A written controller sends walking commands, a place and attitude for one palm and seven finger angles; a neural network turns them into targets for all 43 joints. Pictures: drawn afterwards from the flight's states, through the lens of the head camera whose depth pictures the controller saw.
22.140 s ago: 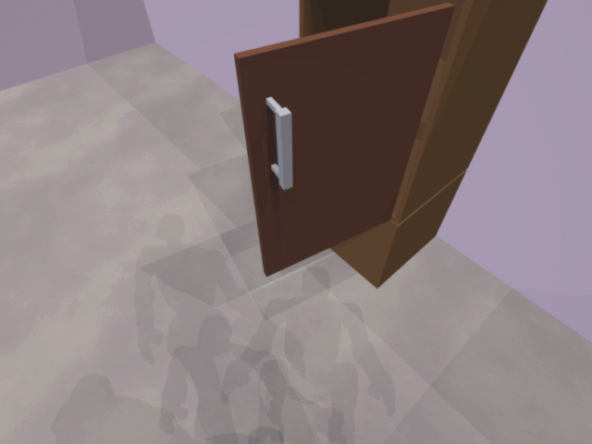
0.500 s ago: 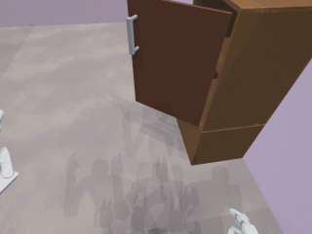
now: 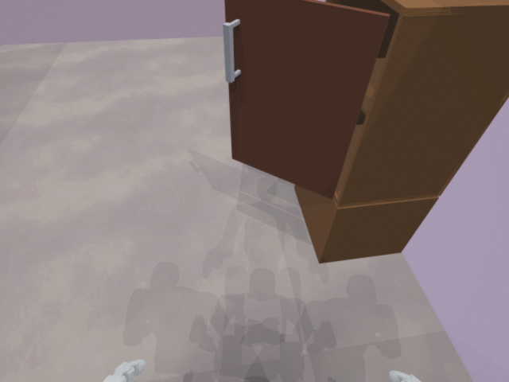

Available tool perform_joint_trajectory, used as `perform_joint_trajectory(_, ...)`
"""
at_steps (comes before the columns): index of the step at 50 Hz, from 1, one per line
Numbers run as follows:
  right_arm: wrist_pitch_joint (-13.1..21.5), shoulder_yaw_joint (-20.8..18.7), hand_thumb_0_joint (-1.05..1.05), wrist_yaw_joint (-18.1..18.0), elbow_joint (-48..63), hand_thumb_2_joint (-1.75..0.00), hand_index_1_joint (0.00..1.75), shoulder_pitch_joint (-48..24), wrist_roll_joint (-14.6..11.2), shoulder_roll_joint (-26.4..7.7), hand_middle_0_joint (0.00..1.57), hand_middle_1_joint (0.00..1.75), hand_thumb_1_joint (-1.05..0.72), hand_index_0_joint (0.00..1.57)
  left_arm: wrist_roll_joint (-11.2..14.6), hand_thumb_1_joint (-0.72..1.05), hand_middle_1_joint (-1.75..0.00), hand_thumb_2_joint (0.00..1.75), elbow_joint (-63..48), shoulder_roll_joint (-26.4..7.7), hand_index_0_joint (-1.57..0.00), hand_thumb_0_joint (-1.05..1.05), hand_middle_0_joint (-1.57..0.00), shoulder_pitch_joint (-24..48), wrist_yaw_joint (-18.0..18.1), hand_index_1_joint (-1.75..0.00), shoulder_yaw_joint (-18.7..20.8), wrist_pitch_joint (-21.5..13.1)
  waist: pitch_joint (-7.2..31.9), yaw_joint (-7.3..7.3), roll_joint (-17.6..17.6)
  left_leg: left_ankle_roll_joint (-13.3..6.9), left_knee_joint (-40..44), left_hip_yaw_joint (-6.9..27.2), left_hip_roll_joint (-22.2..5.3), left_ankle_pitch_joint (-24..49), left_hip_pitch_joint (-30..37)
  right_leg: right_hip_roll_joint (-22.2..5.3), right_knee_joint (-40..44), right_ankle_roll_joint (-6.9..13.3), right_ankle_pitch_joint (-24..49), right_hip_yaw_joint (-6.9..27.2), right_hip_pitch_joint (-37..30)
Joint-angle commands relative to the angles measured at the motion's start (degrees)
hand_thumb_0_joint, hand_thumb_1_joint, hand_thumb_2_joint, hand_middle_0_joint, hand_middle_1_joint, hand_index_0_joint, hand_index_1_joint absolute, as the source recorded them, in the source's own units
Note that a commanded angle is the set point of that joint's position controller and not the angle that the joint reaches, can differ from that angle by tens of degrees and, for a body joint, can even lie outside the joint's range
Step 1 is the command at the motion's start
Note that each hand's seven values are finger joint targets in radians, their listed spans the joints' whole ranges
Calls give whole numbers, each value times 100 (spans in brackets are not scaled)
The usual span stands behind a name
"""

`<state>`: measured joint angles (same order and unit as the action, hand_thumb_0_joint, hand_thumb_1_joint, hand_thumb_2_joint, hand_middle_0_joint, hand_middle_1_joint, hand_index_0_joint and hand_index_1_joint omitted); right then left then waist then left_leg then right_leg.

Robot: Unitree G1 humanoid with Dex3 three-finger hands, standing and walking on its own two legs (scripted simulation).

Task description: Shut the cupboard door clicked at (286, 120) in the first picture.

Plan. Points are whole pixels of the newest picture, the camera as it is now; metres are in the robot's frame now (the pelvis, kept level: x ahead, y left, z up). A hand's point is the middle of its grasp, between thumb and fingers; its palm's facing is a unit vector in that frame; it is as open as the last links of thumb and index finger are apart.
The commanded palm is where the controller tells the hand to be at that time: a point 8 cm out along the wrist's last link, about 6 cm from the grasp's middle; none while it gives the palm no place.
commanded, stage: let the arm hang, fingers relaxed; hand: left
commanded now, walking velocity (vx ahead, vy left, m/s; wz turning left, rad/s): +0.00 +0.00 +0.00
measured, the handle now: (233, 51) +0.93 +0.09 +0.11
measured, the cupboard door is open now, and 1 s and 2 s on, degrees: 51 51 51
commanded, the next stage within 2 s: look to check the result in 0.84 s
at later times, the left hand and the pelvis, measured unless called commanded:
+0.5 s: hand out of the picture -0.10 +0.19 -0.16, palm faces +0.02 -0.97 -0.23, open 7.4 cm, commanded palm none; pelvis -0.02 +0.01 +0.01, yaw +0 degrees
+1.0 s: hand out of the picture -0.03 +0.15 -0.17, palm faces +0.02 -0.99 -0.16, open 7.4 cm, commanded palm none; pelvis +0.00 -0.01 +0.01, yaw +0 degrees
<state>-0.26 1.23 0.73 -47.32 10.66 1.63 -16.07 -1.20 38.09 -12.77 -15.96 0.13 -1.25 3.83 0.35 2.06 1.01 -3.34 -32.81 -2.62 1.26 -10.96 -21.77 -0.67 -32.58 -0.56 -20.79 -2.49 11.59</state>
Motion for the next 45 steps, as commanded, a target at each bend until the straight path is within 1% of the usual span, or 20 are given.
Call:
perform_joint_trajectory(1,34,-187,0,-94,123,-90,30,9,-1,-586,20,30,-90,20,40,90,-30,90,348,-827,-20,0,-20,-167,93,-30,281,-298,199,-165,364,60,1092,1077,-640,111,629,-416,895,273,83,573,73)
perform_joint_trajectory(2,15,-188,0,-110,3,-90,30,50,-10,-536,20,30,-90,20,45,90,-30,90,613,-798,-20,0,-20,-272,96,-30,278,-291,171,-173,687,69,1251,1107,-637,-226,592,-380,896,276,6,517,17)
perform_joint_trajectory(3,8,-193,0,-134,-97,-90,30,127,-33,-562,20,30,-90,20,39,90,-30,90,829,-841,-20,0,-20,-382,96,-30,294,-292,167,-205,739,54,1345,1194,-667,-312,572,-322,908,271,57,467,-100)
perform_joint_trajectory(4,-6,-218,0,-162,-199,-90,30,158,-22,-457,20,30,-90,20,36,90,-30,90,1055,-656,-20,0,-20,-519,102,-30,331,-285,140,-225,985,50,1509,1203,-688,-692,545,-311,936,278,32,397,-117)
perform_joint_trajectory(5,-30,-238,0,-182,-282,-90,30,231,-26,-387,20,30,-90,20,35,90,-30,90,1265,-598,-20,0,-20,-648,104,-30,343,-274,115,-236,1225,38,1696,1267,-702,-1091,486,-265,943,290,-4,344,-181)
perform_joint_trajectory(6,-46,-247,0,-198,-380,-90,30,273,-39,-375,20,30,-90,20,38,90,-30,90,1456,-591,-20,0,-20,-743,97,-30,313,-275,46,-258,1268,32,1798,1289,-706,-1311,437,-239,976,293,33,321,-211)
perform_joint_trajectory(7,-61,-259,0,-211,-476,-90,30,331,-53,-352,20,30,-90,20,33,90,-30,90,1635,-552,-20,0,-20,-824,94,-30,294,-277,-36,-251,1247,42,1897,1290,-712,-1531,371,-226,1013,299,18,303,-227)
perform_joint_trajectory(8,-66,-289,0,-230,-531,-90,30,418,-69,-369,20,30,-90,20,25,90,-30,90,1776,-537,-20,0,-20,-917,95,-30,292,-289,-47,-263,922,24,1890,1331,-735,-1456,466,-212,1092,308,63,287,-213)
perform_joint_trajectory(11,-92,-325,0,-259,-788,-90,30,626,-80,-295,20,30,-90,20,18,90,-30,90,2155,-407,-20,0,-20,-1022,106,-30,244,-309,-311,-205,413,56,1930,1264,-714,-1624,471,-268,1285,328,-126,355,-7)
perform_joint_trajectory(16,-120,-357,0,-268,-1102,-90,30,866,-99,-182,20,30,-90,20,20,90,-30,90,2534,-328,-20,0,-20,-1113,146,-30,210,-360,-531,-111,-362,93,1645,1022,-621,-1178,883,-396,1624,370,-616,540,572)
perform_joint_trajectory(17,-120,-362,0,-267,-1154,-90,30,892,-102,-169,20,30,-90,20,18,90,-30,90,2570,-321,-20,0,-20,-1115,154,-30,215,-367,-544,-97,-412,90,1585,976,-619,-1095,972,-429,1678,368,-692,558,680)
perform_joint_trajectory(18,-127,-364,0,-258,-1203,-90,30,950,-104,-166,20,30,-90,20,13,90,-30,90,2600,-359,-20,0,-20,-1104,162,-30,220,-369,-538,-80,-437,91,1540,960,-605,-1049,1027,-421,1686,381,-761,560,740)
perform_joint_trajectory(20,-116,-350,0,-266,-1302,-90,30,968,-93,-63,20,30,-90,20,17,90,-30,90,2665,-260,-20,0,-20,-1117,174,-30,222,-361,-588,-81,-370,84,1593,963,-630,-1066,1016,-413,1634,355,-749,551,798)
perform_joint_trajectory(22,-112,-348,0,-272,-1362,-90,30,973,-90,-40,20,30,-90,20,12,90,-30,90,2722,-222,-20,0,-20,-1128,188,-30,218,-348,-767,-103,-364,67,1739,1046,-673,-1235,842,-360,1560,323,-715,533,792)
perform_joint_trajectory(26,-127,-340,0,-269,-1429,-90,30,960,-70,42,20,30,-90,20,-5,90,-30,90,2784,-120,-20,0,-20,-1253,197,-30,221,-313,-985,-167,-91,84,1937,1067,-646,-1578,527,-283,1460,289,-802,496,774)
perform_joint_trajectory(30,-109,-335,0,-265,-1451,-90,30,988,-60,161,20,30,-90,20,-10,90,-30,90,2770,-56,-20,0,-20,-1278,201,-30,246,-316,-874,-206,-1,103,1971,1009,-581,-1498,459,-288,1426,283,-674,506,621)
perform_joint_trajectory(34,-81,-323,0,-263,-1471,-90,30,1047,-64,257,20,30,-90,20,6,90,-30,90,2715,-42,-20,0,-20,-1184,206,-30,264,-359,-724,-177,-54,141,1781,905,-507,-1054,584,-362,1495,326,-554,549,572)
perform_joint_trajectory(37,-69,-300,0,-267,-1503,-90,30,1105,-66,338,20,30,-90,20,20,90,-30,90,2689,5,-20,0,-20,-1067,210,-30,259,-375,-767,-141,-59,147,1651,856,-494,-818,675,-410,1545,331,-507,563,667)
perform_joint_trajectory(43,9,-262,0,-289,-1558,-90,30,1160,-104,344,20,30,-90,20,43,90,-30,90,2705,16,-20,0,-20,-1005,237,-30,239,-437,-588,-160,-67,89,1497,863,-582,19,854,-428,1498,305,303,506,284)
perform_joint_trajectory(45,17,-246,0,-299,-1596,-90,30,1161,-94,386,20,30,-90,20,57,90,-30,90,2736,81,-20,0,-20,-978,240,-30,232,-440,-575,-140,9,94,1459,851,-577,146,911,-444,1497,303,361,513,248)
